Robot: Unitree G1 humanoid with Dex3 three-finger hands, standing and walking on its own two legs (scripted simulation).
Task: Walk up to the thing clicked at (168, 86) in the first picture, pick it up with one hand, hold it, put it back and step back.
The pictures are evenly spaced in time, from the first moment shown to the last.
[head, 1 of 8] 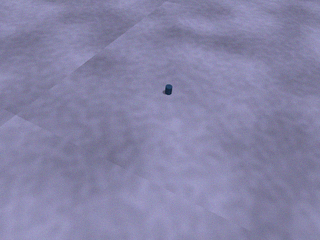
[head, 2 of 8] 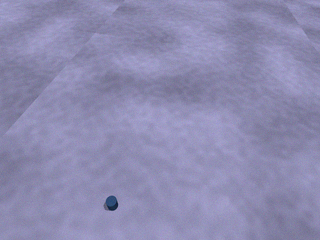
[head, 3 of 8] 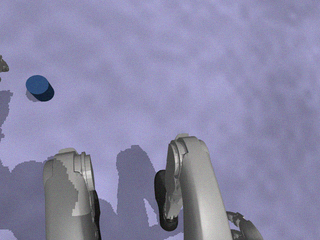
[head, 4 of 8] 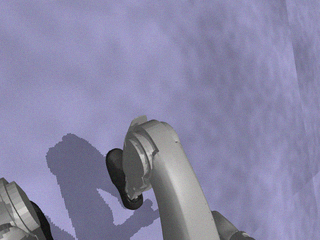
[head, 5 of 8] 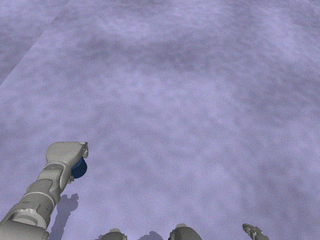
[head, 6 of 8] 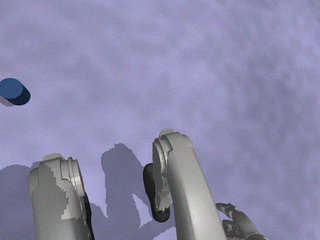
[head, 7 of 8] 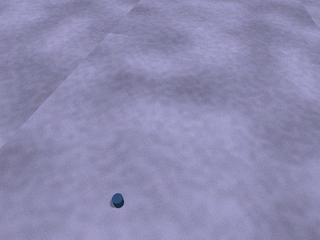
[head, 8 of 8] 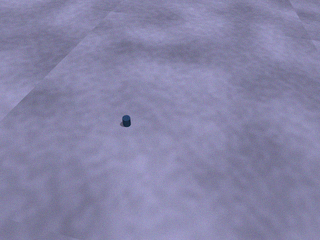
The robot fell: no
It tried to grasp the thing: yes
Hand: left
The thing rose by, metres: 0.68
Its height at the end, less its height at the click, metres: +0.00
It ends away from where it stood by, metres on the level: 0.01
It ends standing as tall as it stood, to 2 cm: yes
